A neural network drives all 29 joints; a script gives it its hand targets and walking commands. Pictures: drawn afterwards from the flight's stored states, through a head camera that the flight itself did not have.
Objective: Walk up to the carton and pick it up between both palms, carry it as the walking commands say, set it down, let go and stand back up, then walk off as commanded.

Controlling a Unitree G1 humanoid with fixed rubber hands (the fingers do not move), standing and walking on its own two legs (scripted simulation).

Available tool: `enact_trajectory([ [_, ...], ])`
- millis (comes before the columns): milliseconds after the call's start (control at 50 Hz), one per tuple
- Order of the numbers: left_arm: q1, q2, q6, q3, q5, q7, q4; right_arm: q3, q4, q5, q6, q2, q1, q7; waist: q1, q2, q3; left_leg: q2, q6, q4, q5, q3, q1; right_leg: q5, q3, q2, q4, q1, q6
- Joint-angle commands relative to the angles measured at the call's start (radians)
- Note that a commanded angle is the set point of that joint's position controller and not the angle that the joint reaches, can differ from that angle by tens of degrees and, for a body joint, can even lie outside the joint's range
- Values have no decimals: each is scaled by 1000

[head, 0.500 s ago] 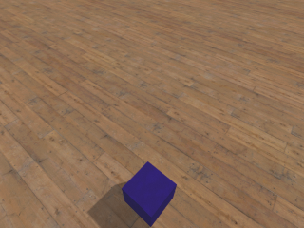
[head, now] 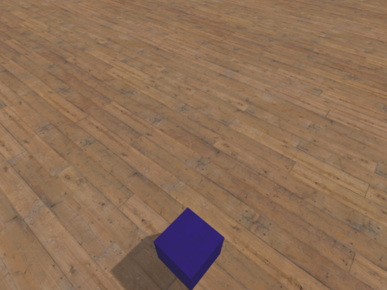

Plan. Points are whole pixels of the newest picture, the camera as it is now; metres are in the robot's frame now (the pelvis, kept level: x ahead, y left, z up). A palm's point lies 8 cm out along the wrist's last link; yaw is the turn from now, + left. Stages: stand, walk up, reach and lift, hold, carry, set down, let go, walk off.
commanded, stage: walk up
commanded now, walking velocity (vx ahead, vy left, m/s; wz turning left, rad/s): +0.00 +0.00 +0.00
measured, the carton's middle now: (189, 248) +0.46 +0.01 -0.67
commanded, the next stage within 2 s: none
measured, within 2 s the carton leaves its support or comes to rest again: neither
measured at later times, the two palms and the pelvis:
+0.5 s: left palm out of the picture +0.00 +0.33 -0.15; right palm out of the picture +0.03 -0.20 -0.11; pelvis -0.04 +0.06 -0.01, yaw +13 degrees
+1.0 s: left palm out of the picture +0.01 +0.22 -0.13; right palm out of the picture +0.11 -0.37 -0.11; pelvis -0.02 -0.08 -0.02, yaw +25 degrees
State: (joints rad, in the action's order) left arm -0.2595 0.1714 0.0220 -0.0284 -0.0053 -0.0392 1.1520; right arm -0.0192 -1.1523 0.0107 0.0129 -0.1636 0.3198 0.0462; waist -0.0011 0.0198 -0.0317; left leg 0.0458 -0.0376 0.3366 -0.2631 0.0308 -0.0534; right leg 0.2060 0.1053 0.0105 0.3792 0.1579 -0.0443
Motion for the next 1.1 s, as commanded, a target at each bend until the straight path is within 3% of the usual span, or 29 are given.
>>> enact_trajectory([
  [0,-57,108,7,-14,0,-2,-10,-11,8,1,4,-82,73,1,-3,-17,-41,75,26,-53,144,-56,-103,-194,-142,-136,-65,-55,11],
  [20,-61,93,5,19,6,-2,-31,0,61,21,-8,-54,24,9,4,-82,-107,47,23,62,137,-28,-133,-286,-163,-189,-69,-3,23],
  [40,-64,167,-5,-18,10,-18,-69,-12,86,25,-18,-76,3,-5,0,-108,-79,12,30,225,149,14,-275,-283,-125,-247,-15,-104,-16],
  [60,-113,176,-14,-13,1,-23,-75,-15,123,20,-24,-63,-35,-8,-7,-145,-42,-15,27,308,-42,42,-299,-331,-201,-312,-48,-93,-57],
  [80,-125,181,-16,-17,-7,-28,-98,-21,159,19,-33,-65,-61,-13,-25,-180,-20,2,32,451,-205,16,-364,-313,-242,-386,-73,-103,-107],
  [120,-66,175,-23,-40,-25,-46,-169,-43,177,16,-48,-88,-64,-27,-28,-146,39,47,13,650,-283,-38,-405,-303,-240,-417,-75,-62,-130],
  [180,-23,143,-29,-44,-32,-45,-219,-41,204,18,-59,-79,-51,-38,-5,-132,37,31,-8,657,-228,-1,-376,-240,-134,-367,-59,29,-113],
  [240,-6,153,-37,-55,-41,-31,-246,-25,230,14,-60,-71,-37,-47,18,-175,42,-1,-2,470,-179,44,-257,-208,-65,-335,-16,90,-77],
  [280,18,173,-51,-65,-38,-22,-262,-25,223,13,-53,-76,33,-47,67,-170,36,-42,8,278,-46,95,-150,-190,-11,-300,79,126,-36],
  [300,29,159,-57,-66,-39,-19,-276,-32,211,15,-47,-111,80,-45,96,-96,14,-20,32,183,1,31,-96,-126,31,-260,200,186,-6],
  [320,36,116,-59,-55,-41,-14,-310,-53,204,21,-38,-207,120,-39,107,163,-13,168,92,66,185,-240,-42,71,99,-143,438,339,44],
  [340,75,91,-67,-53,-44,-14,-363,-73,225,29,-32,-285,121,-31,88,306,-38,375,204,-8,390,-578,-113,422,-6,-36,647,499,89],
  [360,110,121,-79,-64,-35,-21,-366,-74,235,28,-32,-272,95,-25,75,212,-23,368,252,-23,322,-557,-184,392,-126,-58,777,474,82],
  [380,89,117,-85,-52,-37,-19,-356,-66,254,26,-32,-253,14,-18,52,184,-23,321,238,-32,161,-497,-223,312,-160,-68,816,483,72],
  [400,51,130,-100,-53,-39,-14,-328,-69,263,24,-29,-244,-13,-11,39,102,-43,311,207,-23,172,-465,-212,239,-179,-56,848,522,72],
  [420,54,174,-133,-78,-56,23,-317,-93,238,11,-44,-310,78,25,22,-23,-25,349,128,-21,210,-546,-133,203,-205,-54,904,578,88],
  [460,25,149,-140,-73,-60,54,-331,-89,213,10,-34,-283,114,31,8,46,-19,299,58,-42,199,-464,-131,80,-220,-55,869,547,89],
  [500,40,146,-141,-62,-53,67,-346,-83,229,12,-24,-252,101,23,20,138,-35,239,56,-67,153,-399,-169,5,-200,-28,851,508,94],
  [540,57,153,-145,-56,-50,72,-362,-80,237,11,-18,-255,116,20,21,140,-31,217,52,-56,192,-377,-166,-11,-183,-12,833,504,102],
  [740,148,176,-140,-52,-43,85,-454,-114,309,11,-26,-313,226,25,73,247,59,224,127,1,251,-448,-88,26,-149,9,800,534,130],
  [880,156,173,-133,-32,-19,98,-510,-168,360,17,-48,-386,156,25,61,324,70,231,119,-13,119,-495,-213,173,-149,-12,436,315,100],
  [920,71,175,-131,-32,-9,97,-485,-169,384,13,-56,-390,86,23,15,303,94,198,94,-34,-69,-459,-355,207,-133,-7,287,96,81],
  [940,-39,180,-126,-34,-7,96,-442,-163,400,8,-60,-386,25,22,-45,259,113,161,78,-37,-292,-427,-479,148,-112,-9,174,-70,67],
  [960,-158,197,-121,-41,-11,92,-395,-149,408,10,-63,-357,-43,25,-123,120,109,89,55,69,-431,-361,-616,112,-94,-26,72,-228,59],
  [980,-195,219,-110,-38,-21,78,-377,-131,389,14,-59,-276,-10,27,-151,-116,91,-48,43,374,-486,-230,-690,144,-149,-140,-82,-272,72],
  [1000,-166,264,-87,-39,-29,70,-388,-110,385,32,-57,-178,37,28,-109,-205,15,-111,21,649,-428,-158,-743,261,-269,-279,-143,-149,101],
  [1020,-82,307,-87,-53,-18,66,-409,-108,425,27,-60,-177,-12,34,-93,-425,15,-69,0,726,-396,-51,-731,357,-382,-367,-211,48,6],
  [1040,-10,272,-78,-36,-31,65,-410,-114,408,25,-65,-204,-73,19,-62,-320,-39,-46,4,812,-276,-46,-699,403,-350,-303,-230,110,-23],
  [1080,74,190,-62,-11,-37,53,-424,-126,358,28,-75,-207,-20,-1,0,-209,-75,-44,8,863,-168,-27,-583,154,-207,-214,-185,143,-28],
])
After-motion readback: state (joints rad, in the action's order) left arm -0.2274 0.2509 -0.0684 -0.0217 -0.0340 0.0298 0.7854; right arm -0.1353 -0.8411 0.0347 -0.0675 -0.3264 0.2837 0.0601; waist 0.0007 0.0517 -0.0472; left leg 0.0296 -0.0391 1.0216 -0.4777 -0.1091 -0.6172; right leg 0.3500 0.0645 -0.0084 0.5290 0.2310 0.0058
